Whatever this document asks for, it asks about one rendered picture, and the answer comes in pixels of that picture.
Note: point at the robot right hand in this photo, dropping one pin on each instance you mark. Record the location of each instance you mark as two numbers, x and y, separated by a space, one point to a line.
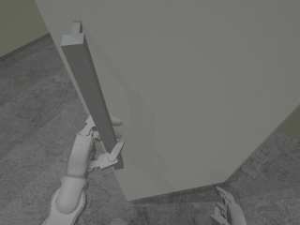
232 215

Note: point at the handle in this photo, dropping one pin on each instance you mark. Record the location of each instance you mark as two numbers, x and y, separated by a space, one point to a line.
77 53

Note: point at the robot left forearm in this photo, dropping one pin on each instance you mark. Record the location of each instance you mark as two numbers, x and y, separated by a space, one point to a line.
68 202

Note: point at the robot left hand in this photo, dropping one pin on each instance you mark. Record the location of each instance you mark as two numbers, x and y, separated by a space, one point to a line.
83 148

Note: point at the fridge door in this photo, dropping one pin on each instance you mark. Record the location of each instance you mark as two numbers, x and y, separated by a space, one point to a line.
198 84

